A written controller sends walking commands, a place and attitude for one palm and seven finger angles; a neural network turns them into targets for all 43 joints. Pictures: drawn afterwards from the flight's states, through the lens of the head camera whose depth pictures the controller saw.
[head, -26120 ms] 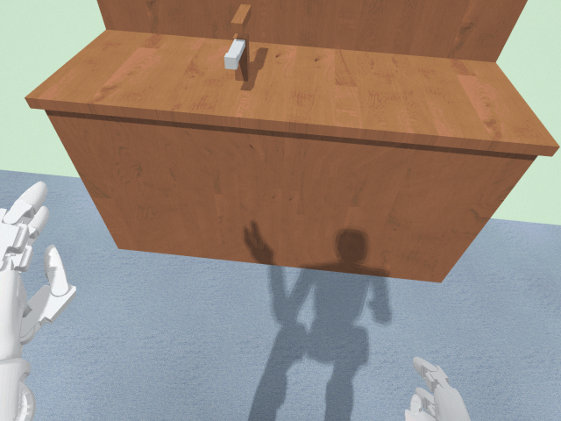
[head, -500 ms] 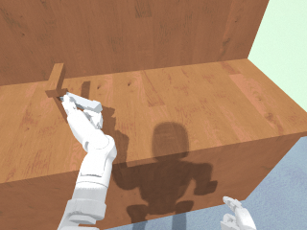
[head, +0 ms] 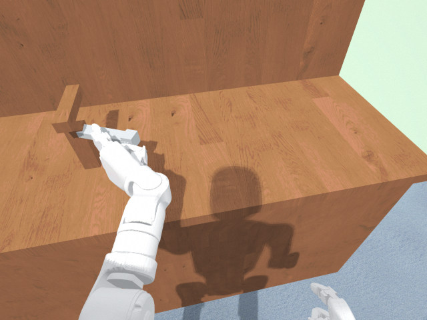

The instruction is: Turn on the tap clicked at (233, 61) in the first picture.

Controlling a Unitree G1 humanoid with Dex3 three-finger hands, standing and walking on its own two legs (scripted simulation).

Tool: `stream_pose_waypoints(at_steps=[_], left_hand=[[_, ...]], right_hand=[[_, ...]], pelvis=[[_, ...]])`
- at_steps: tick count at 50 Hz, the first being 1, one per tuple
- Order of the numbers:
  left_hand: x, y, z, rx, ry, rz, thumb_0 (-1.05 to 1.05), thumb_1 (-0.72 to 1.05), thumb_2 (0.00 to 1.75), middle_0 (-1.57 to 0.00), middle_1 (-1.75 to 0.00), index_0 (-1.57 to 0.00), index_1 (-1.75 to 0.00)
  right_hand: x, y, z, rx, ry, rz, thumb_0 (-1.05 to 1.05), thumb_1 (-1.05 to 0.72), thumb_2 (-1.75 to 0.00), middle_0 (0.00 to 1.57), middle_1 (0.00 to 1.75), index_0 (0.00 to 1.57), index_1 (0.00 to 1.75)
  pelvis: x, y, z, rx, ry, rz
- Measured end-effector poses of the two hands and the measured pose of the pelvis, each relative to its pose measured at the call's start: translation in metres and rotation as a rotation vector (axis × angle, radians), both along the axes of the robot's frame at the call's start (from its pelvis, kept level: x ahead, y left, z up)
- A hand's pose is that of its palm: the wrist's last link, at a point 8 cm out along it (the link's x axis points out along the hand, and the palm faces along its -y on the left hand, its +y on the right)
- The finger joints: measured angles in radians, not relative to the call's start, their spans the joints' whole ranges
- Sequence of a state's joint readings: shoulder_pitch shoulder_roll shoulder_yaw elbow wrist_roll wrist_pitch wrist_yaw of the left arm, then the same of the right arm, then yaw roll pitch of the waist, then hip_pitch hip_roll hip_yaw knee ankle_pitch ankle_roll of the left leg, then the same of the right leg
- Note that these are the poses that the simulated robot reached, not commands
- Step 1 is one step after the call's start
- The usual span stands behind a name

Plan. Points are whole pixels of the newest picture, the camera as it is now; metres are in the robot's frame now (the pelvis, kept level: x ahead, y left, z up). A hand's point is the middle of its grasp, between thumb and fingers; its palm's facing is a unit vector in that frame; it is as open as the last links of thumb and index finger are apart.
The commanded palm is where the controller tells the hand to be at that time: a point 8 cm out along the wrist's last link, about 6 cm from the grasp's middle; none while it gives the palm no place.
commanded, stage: push the lever round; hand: left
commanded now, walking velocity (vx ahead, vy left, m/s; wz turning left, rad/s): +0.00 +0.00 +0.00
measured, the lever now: (130, 139) +0.43 +0.21 +0.13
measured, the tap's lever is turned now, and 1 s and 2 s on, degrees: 63 81 81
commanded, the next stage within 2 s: lift the hand up off the lever in 0.32 s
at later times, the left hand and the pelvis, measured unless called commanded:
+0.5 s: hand (146, 140) +0.43 +0.17 +0.13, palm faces +0.77 -0.63 -0.10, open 7.8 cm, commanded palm +0.37 +0.19 +0.13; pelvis +0.00 +0.00 +0.00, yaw -1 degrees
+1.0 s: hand (138, 136) +0.42 +0.18 +0.15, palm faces +0.76 -0.64 -0.06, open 7.8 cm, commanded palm +0.36 +0.20 +0.15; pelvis +0.01 +0.01 +0.00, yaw -1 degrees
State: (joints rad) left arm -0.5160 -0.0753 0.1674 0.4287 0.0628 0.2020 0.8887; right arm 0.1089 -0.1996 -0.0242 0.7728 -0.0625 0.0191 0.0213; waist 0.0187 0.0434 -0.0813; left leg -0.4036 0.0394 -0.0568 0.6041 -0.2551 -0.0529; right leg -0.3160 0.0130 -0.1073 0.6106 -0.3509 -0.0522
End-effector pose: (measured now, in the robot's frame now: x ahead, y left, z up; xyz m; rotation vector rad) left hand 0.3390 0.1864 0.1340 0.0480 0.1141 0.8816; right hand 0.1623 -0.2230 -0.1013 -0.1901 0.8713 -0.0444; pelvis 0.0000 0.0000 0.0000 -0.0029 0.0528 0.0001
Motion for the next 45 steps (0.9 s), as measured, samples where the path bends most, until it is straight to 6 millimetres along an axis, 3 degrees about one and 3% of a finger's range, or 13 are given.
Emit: stream_pose_waypoints(at_steps=[17, 30, 37, 45], left_hand=[[0.019, 0.0, -0.001, -0.011, 0.018, 0.011, 0.01, 0.91, 0.91, -0.15, -0.15, -0.16, -0.15], [0.036, 0.006, 0.0, -0.019, 0.01, 0.01, 0.02, 0.89, 0.9, -0.16, -0.15, -0.16, -0.15], [0.028, 0.011, 0.005, -0.026, -0.013, 0.006, 0.02, 0.9, 0.9, -0.16, -0.15, -0.16, -0.15], [0.02, 0.015, 0.012, -0.03, -0.006, -0.002, 0.02, 0.9, 0.9, -0.15, -0.15, -0.16, -0.15]], right_hand=[[-0.026, -0.014, -0.007, -0.024, 0.059, -0.056, 0.01, -0.91, -0.9, 0.2, 0.3, 0.2, 0.3], [-0.039, -0.014, -0.012, -0.021, 0.101, -0.087, 0.01, -0.91, -0.9, 0.2, 0.3, 0.2, 0.3], [-0.032, -0.009, -0.009, -0.011, 0.089, -0.084, 0.01, -0.91, -0.9, 0.2, 0.3, 0.2, 0.3], [-0.006, -0.001, 0.003, -0.014, 0.024, -0.046, 0.01, -0.91, -0.9, 0.2, 0.3, 0.2, 0.3]], pelvis=[[-0.001, -0.002, -0.001, 0.0, 0.02, -0.005], [0.006, 0.004, -0.002, 0.001, 0.045, -0.02], [0.011, 0.007, 0.001, 0.001, 0.027, -0.025], [0.011, 0.008, 0.003, -0.001, -0.001, -0.014]])
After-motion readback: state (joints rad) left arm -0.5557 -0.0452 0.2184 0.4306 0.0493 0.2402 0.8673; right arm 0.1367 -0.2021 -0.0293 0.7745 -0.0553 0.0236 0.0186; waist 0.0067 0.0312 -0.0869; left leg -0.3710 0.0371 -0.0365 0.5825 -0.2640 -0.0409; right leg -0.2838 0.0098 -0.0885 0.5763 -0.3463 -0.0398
